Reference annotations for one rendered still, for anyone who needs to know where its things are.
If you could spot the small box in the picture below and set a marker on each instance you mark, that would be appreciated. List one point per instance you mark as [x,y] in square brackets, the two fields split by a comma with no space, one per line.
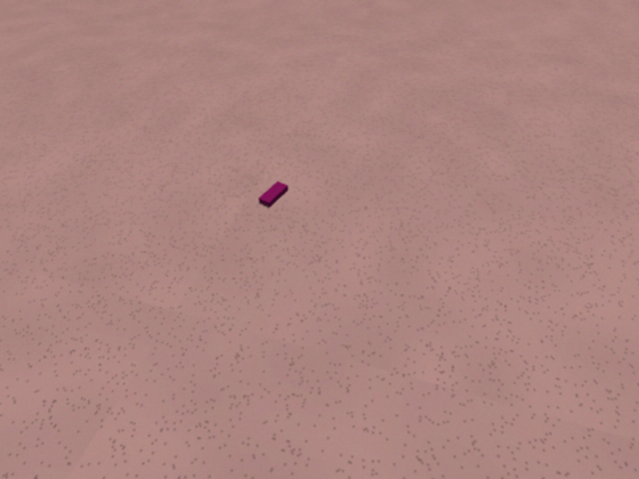
[273,194]

